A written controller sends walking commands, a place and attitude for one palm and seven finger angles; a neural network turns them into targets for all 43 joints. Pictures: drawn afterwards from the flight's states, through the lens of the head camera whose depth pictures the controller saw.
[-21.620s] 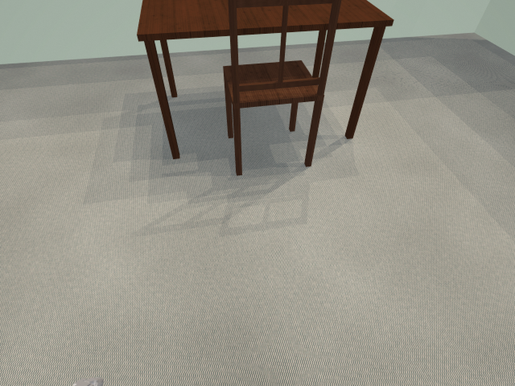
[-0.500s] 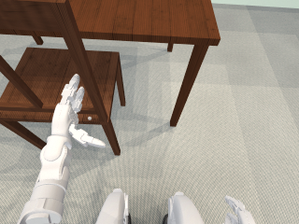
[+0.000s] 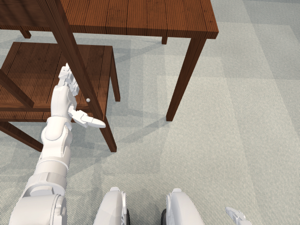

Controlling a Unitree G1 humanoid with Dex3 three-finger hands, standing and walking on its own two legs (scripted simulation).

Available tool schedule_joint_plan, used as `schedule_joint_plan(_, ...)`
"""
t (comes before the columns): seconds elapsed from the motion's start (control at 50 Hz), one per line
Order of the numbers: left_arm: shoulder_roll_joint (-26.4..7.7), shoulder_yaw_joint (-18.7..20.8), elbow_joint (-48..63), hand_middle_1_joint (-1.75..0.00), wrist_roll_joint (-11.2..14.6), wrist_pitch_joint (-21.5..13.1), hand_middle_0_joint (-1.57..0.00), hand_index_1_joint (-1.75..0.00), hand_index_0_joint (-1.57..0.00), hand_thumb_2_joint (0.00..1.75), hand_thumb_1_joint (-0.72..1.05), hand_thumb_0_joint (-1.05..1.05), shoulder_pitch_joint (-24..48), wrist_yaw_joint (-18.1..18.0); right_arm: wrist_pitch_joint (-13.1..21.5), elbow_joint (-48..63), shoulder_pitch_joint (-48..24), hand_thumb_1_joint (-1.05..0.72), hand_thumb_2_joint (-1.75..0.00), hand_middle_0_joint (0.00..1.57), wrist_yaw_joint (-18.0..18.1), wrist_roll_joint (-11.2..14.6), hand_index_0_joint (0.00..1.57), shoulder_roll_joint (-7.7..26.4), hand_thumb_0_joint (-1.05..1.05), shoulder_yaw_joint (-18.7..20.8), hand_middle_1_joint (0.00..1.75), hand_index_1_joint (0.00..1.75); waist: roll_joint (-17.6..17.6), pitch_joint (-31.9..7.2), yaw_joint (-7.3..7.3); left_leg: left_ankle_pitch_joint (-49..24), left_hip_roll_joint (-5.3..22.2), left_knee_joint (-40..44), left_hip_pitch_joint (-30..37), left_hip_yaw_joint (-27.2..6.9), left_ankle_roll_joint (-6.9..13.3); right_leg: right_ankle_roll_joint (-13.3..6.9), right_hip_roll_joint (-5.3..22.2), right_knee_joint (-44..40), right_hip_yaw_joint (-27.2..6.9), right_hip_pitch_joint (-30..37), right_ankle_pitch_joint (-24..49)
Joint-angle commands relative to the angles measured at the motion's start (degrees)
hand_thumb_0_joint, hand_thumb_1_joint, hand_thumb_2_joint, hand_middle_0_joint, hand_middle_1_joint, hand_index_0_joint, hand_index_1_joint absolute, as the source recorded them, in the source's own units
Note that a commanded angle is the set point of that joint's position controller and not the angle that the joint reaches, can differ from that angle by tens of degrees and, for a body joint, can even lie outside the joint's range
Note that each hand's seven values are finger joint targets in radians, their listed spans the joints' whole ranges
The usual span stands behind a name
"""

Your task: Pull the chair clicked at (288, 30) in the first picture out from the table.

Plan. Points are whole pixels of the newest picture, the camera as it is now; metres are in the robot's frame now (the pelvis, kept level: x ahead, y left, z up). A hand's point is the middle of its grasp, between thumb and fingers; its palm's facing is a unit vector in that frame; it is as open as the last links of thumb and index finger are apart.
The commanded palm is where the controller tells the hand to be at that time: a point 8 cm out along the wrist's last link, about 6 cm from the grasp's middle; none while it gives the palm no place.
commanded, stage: push the fingers through the gap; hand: left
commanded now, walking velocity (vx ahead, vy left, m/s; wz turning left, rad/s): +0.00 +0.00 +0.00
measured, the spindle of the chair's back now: out of the picture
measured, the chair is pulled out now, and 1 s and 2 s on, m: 0.00 0.00 0.02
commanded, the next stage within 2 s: hook a spindle and tug to test in 0.46 s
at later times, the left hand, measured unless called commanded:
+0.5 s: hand (89, 98) +0.43 +0.16 +0.03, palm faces -0.02 -1.00 -0.03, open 16.9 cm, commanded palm +0.41 +0.21 +0.03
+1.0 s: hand (90, 96) +0.44 +0.16 +0.03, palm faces -0.01 -1.00 -0.02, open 14.4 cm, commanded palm +0.42 +0.19 +0.03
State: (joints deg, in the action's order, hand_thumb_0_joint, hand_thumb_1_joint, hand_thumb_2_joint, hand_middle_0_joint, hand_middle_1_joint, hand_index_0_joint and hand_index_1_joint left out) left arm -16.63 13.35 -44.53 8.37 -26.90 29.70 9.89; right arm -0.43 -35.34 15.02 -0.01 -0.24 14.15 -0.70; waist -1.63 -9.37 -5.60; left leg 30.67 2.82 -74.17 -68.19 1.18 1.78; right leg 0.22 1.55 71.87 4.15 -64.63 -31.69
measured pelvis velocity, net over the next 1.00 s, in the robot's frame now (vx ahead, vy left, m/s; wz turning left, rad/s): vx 0.00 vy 0.00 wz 0.00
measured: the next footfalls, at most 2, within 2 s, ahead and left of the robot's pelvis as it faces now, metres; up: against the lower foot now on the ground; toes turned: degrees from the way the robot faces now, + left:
none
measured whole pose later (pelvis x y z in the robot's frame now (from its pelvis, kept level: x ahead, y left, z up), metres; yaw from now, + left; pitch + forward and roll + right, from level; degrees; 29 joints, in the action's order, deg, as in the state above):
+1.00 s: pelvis +0.00 +0.00 +0.00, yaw +0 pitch +25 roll -3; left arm -17.0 14.5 -47.6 8.0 -27.7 32.0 9.0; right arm -2.2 -35.0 15.6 -0.6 -0.3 14.0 -0.6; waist -1.7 -9.3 -6.2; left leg 30.7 3.1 -74.1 -68.4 1.0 1.4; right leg -0.1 1.1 71.9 4.2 -65.0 -31.8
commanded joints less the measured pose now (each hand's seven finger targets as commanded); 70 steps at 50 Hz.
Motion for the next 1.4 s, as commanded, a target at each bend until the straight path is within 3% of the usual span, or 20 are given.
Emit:
schedule_joint_plan(0.0, -10.31, 2.82, 10.79, -0.08, -0.21, -4.85, -0.06, -0.08, -0.06, 0.30, -0.50, 0.00, 22.00, -0.54, 1.08, 4.23, 5.83, -0.90, -0.90, 0.20, 0.49, -0.18, 0.20, 9.42, 0.00, 3.89, 0.30, 0.30, -4.36, -26.58, -1.53, -20.72, -1.27, 8.61, 24.12, -4.85, -1.21, -1.71, -2.57, -8.53, -1.67, 7.47, 16.50)
schedule_joint_plan(0.08, -10.60, 3.77, 9.43, -0.08, -0.49, -4.96, -0.06, -0.08, -0.06, 0.30, -0.50, 0.00, 18.44, -0.48, 0.43, 4.96, 6.17, -0.90, -0.90, 0.20, 0.13, -0.21, 0.20, 9.35, 0.00, 3.97, 0.30, 0.30, -3.54, -28.30, -0.54, -22.58, -1.26, 8.86, 24.42, -4.66, -1.31, -1.81, -2.70, -8.29, -1.59, 9.37, 18.14)
schedule_joint_plan(0.1, -9.05, 2.61, 9.17, -0.08, -0.14, -4.70, -0.06, -0.08, -0.06, 0.30, -0.50, 0.00, 19.16, -0.38, 0.25, 4.95, 6.04, -0.90, -0.90, 0.20, 0.00, -0.16, 0.20, 9.14, 0.00, 3.91, 0.30, 0.30, -2.92, -27.28, -1.37, -21.97, -1.28, 8.83, 23.79, -4.41, -1.11, -1.59, -2.74, -8.74, -1.64, 9.42, 18.31)
schedule_joint_plan(0.22, -10.74, 4.47, 10.01, -0.08, 0.27, -4.65, -0.06, -0.08, -0.06, 0.30, -0.50, 0.00, 16.80, -0.20, -0.52, 5.74, 6.17, -0.90, -0.90, 0.20, -0.17, 0.05, 0.20, 9.02, 0.00, 3.92, 0.30, 0.30, -1.92, -26.80, -0.53, -21.24, -1.53, 9.11, 21.83, -3.57, -0.87, -1.47, -2.80, -9.32, -2.22, 12.53, 19.56)
schedule_joint_plan(0.28, -10.14, 3.13, 12.29, -0.08, 0.05, -5.42, -0.06, -0.08, -0.06, 0.30, -0.50, 0.00, 18.94, -0.03, -0.39, 5.38, 6.08, -0.90, -0.90, 0.20, -0.11, 0.07, 0.20, 8.96, 0.00, 3.96, 0.30, 0.30, -4.27, -27.13, -1.06, -21.59, -1.31, 9.14, 23.94, -3.93, -1.05, -1.57, -2.82, -9.16, -2.10, 10.70, 18.99)
schedule_joint_plan(0.38, -9.27, 2.70, 11.16, -0.08, 0.22, -5.34, -0.06, -0.08, -0.06, 0.30, -0.50, 0.00, 17.52, -0.17, -0.14, 4.86, 6.12, -0.90, -0.90, 0.20, -0.04, 0.04, 0.20, 9.07, 0.00, 4.03, 0.30, 0.30, -3.92, -26.07, -0.99, -20.89, -1.38, 9.35, 24.07, -4.06, -1.15, -1.64, -2.81, -9.54, -1.89, 10.17, 17.94)
schedule_joint_plan(0.4, -8.65, 2.06, 10.45, -0.08, 0.28, -5.18, -0.06, -0.08, -0.06, 0.30, -0.50, 0.00, 18.89, -0.17, -0.18, 4.61, 6.05, -0.90, -0.90, 0.20, 0.03, 0.12, 0.20, 9.05, 0.00, 4.03, 0.30, 0.30, -1.73, -24.96, -2.00, -19.79, -1.37, 9.15, 22.54, -3.96, -0.92, -1.39, -2.74, -9.70, -1.92, 10.30, 17.84)
schedule_joint_plan(0.54, -11.20, 3.80, 8.61, -0.08, -0.11, -5.85, -0.06, -0.08, -0.06, 0.30, -0.50, 0.00, 21.48, 0.13, -0.16, 4.84, 5.61, -0.90, -0.90, 0.20, 0.30, 0.02, 0.20, 9.12, 0.00, 3.72, 0.30, 0.30, -2.33, -24.82, -1.52, -16.81, -1.74, 8.71, 20.51, -3.69, -0.74, -1.48, -2.70, -9.64, -2.51, 10.58, 15.70)
schedule_joint_plan(0.6, -10.13, 2.64, 9.86, -0.24, -0.10, -6.31, -0.11, -0.24, -0.11, 0.30, -0.50, 0.00, 23.00, 0.28, -0.05, 4.85, 5.55, -0.90, -0.90, 0.20, 0.26, -0.12, 0.20, 9.08, 0.00, 3.73, 0.30, 0.30, -5.22, -26.96, -1.51, -19.00, -1.59, 8.58, 23.41, -4.16, -0.97, -1.70, -2.66, -9.03, -2.22, 9.10, 16.45)
schedule_joint_plan(0.74, -10.77, 3.58, 8.09, -0.63, -0.05, -4.98, -0.24, -0.63, -0.24, 0.30, -0.50, 0.00, 21.86, -0.04, -0.43, 4.85, 5.80, -0.90, -0.90, 0.20, 0.26, 0.03, 0.20, 9.41, 0.00, 3.89, 0.30, 0.30, -1.48, -25.91, -1.78, -18.04, -1.66, 8.41, 20.80, -3.90, -0.63, -1.38, -2.68, -9.43, -2.38, 10.48, 16.72)
schedule_joint_plan(0.84, -11.15, 3.73, 10.62, -0.90, -0.14, -5.71, -0.32, -0.90, -0.32, 0.30, -0.50, 0.00, 21.63, -0.21, -0.41, 5.34, 5.73, -0.90, -0.90, 0.20, 0.14, -0.06, 0.20, 9.01, 0.00, 3.80, 0.30, 0.30, -4.02, -27.85, -1.01, -19.27, -1.66, 8.50, 22.19, -3.74, -0.94, -1.52, -2.69, -9.03, -2.51, 11.13, 17.68)
schedule_joint_plan(0.92, -7.84, 0.75, 10.21, -1.12, -0.23, -5.32, -0.39, -1.12, -0.39, 0.40, -0.28, 0.00, 23.14, -0.35, -0.25, 4.82, 6.07, -0.90, -0.90, 0.20, -0.08, 0.00, 0.20, 8.96, 0.00, 3.88, 0.30, 0.30, -3.50, -26.22, -2.36, -18.91, -1.41, 8.71, 23.21, -4.31, -0.92, -1.49, -2.87, -9.30, -1.92, 8.77, 16.46)
schedule_joint_plan(0.94, -9.10, 1.97, 9.39, -1.18, -0.35, -5.20, -0.41, -1.18, -0.41, 0.42, -0.22, 0.00, 21.88, -0.60, -0.24, 4.80, 6.18, -0.90, -0.90, 0.20, 0.00, 0.02, 0.20, 9.24, 0.00, 4.08, 0.30, 0.30, -2.97, -25.93, -1.85, -18.35, -1.43, 8.80, 22.80, -4.18, -0.95, -1.54, -2.91, -9.56, -2.11, 9.14, 16.12)
schedule_joint_plan(0.98, -8.10, 0.70, 10.11, -1.29, -0.92, -5.44, -0.45, -1.29, -0.45, 0.47, -0.11, 0.00, 22.79, -0.69, -0.19, 4.60, 6.43, -0.90, -0.90, 0.20, -0.12, -0.13, 0.20, 9.25, 0.00, 4.07, 0.30, 0.30, -5.78, -26.91, -1.89, -20.21, -1.19, 9.08, 25.60, -4.93, -1.26, -1.84, -2.86, -8.90, -1.52, 6.76, 16.00)
schedule_joint_plan(1.0, -6.52, -0.52, 10.88, -1.34, -0.64, -5.47, -0.46, -1.34, -0.46, 0.49, -0.05, 0.00, 23.67, -0.76, -0.14, 4.51, 6.37, -0.90, -0.90, 0.20, -0.22, -0.16, 0.20, 9.05, 0.00, 4.11, 0.30, 0.30, -5.27, -27.46, -2.46, -20.28, -1.21, 8.84, 26.13, -4.84, -1.12, -1.69, -2.86, -9.24, -1.58, 6.91, 16.25)
schedule_joint_plan(1.04, -7.60, 0.52, 9.73, -1.45, -0.66, -5.32, -0.50, -1.45, -0.50, 0.54, 0.06, 0.00, 21.57, -0.81, -0.17, 4.49, 6.55, -0.90, -0.90, 0.20, -0.19, -0.13, 0.20, 9.18, 0.00, 4.22, 0.30, 0.30, -3.11, -26.87, -2.04, -19.63, -1.40, 8.85, 24.14, -4.38, -0.96, -1.62, -2.93, -9.64, -1.84, 8.98, 16.69)
schedule_joint_plan(1.28, -6.05, -1.12, 9.87, -1.45, -1.35, -5.64, -0.50, -1.45, -0.50, 0.83, 0.73, 0.00, 21.29, -0.47, -0.41, 4.09, 6.89, -0.90, -0.90, 0.20, -0.48, -0.28, 0.20, 9.00, 0.00, 4.36, 0.30, 0.30, -5.94, -26.66, -1.94, -23.06, -1.05, 9.04, 27.37, -4.99, -1.32, -1.95, -2.96, -8.89, -1.14, 6.33, 17.77)
schedule_joint_plan(1.3, -5.32, -1.95, 9.94, -1.45, -1.20, -5.59, -0.50, -1.45, -0.50, 0.85, 0.79, 0.00, 22.17, -0.53, -0.51, 4.03, 6.89, -0.90, -0.90, 0.20, -0.51, -0.26, 0.20, 9.05, 0.00, 4.36, 0.30, 0.30, -4.95, -26.04, -2.54, -23.15, -0.97, 9.11, 27.51, -5.21, -1.30, -1.91, -2.97, -9.10, -1.07, 6.15, 17.83)
schedule_joint_plan(1.34, -5.20, -1.65, 11.27, -1.45, -1.08, -5.56, -0.50, -1.45, -0.50, 0.90, 0.90, 0.00, 20.38, -0.68, -0.52, 4.31, 6.98, -0.90, -0.90, 0.20, -0.67, -0.31, 0.20, 8.97, 0.00, 4.58, 0.30, 0.30, -5.22, -28.25, -1.80, -24.82, -1.05, 8.92, 28.01, -4.88, -1.23, -1.90, -2.90, -8.99, -1.18, 7.87, 19.48)
schedule_joint_plan(1.38, -3.99, -2.58, 11.62, -1.45, -1.13, -5.28, -0.50, -1.45, -0.50, 0.90, 0.90, 0.00, 19.62, -0.76, -0.62, 4.40, 7.10, -0.90, -0.90, 0.20, -0.85, -0.28, 0.20, 8.89, 0.00, 4.64, 0.30, 0.30, -4.99, -28.46, -2.01, -26.54, -0.91, 8.95, 29.19, -5.26, -1.34, -1.90, -2.97, -8.76, -0.86, 7.13, 20.03)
